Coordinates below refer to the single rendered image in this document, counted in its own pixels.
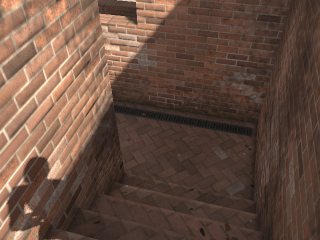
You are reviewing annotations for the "stairs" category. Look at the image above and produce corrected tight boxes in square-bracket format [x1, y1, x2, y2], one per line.
[45, 173, 264, 240]

